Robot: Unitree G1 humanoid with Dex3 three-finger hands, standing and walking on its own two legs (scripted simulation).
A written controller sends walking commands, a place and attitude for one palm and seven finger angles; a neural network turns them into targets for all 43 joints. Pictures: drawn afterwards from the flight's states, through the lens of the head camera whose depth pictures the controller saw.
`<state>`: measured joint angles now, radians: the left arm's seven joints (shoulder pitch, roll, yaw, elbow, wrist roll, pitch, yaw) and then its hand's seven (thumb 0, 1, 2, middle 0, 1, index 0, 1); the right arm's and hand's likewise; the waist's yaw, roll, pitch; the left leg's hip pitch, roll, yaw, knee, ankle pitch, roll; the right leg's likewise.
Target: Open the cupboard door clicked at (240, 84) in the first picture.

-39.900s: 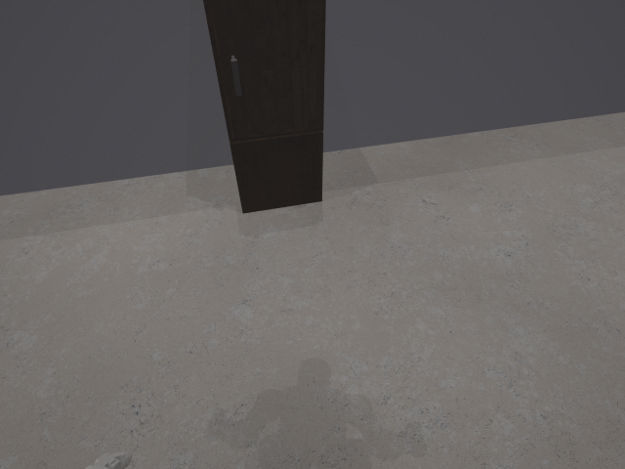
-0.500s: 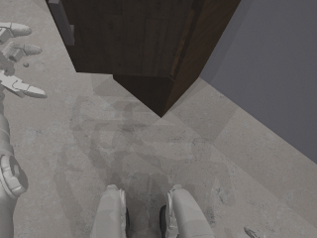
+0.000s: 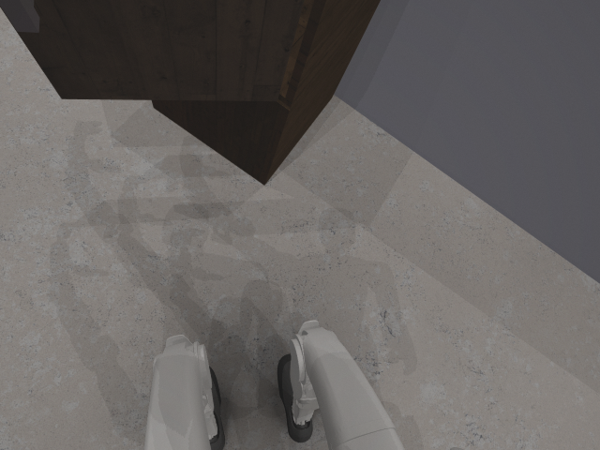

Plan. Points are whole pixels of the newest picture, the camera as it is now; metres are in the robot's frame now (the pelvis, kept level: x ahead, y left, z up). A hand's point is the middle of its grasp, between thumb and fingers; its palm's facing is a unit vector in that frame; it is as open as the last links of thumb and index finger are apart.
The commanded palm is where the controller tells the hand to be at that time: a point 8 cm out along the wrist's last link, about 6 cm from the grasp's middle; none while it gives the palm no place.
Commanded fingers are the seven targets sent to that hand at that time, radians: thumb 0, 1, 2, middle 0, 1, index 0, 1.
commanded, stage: move the hooked fingers beside the handle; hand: left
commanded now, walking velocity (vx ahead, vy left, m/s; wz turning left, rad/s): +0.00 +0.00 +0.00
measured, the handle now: out of the picture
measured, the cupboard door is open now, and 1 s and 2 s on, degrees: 41 41 41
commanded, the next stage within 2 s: slide the fingers in behind the handle in 0.82 s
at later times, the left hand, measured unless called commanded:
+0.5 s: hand out of the picture +0.56 +0.30 +0.09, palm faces +0.01 -1.00 -0.03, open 14.0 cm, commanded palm +0.57 +0.30 +0.07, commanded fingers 0.00 -0.50 0.30 -0.30 -1.20 -0.30 -1.20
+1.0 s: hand out of the picture +0.57 +0.30 +0.08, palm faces +0.05 -1.00 -0.04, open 14.0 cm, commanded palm +0.58 +0.30 +0.07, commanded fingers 0.00 -0.50 0.30 -0.30 -1.20 -0.30 -1.20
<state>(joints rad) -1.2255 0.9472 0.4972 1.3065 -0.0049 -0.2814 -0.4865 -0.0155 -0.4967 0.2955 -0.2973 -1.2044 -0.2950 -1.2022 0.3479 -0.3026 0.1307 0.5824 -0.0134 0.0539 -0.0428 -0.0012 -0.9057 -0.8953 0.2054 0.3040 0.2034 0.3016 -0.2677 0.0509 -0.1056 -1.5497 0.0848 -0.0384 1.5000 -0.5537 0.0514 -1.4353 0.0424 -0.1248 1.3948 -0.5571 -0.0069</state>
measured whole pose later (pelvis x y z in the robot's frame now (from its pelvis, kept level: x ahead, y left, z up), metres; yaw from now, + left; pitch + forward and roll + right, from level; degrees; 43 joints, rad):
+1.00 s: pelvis +0.01 +0.00 +0.00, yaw +0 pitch +35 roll -9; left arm -1.20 0.93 0.52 1.25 -0.01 -0.27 -0.48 -0.02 -0.50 0.30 -0.30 -1.20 -0.30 -1.20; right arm 0.34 -0.28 0.13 0.59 -0.02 0.07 -0.03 0.00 -0.91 -0.90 0.21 0.30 0.20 0.30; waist -0.26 0.05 -0.10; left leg -1.56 0.09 -0.05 1.50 -0.56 0.04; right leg -1.44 0.05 -0.13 1.39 -0.56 -0.02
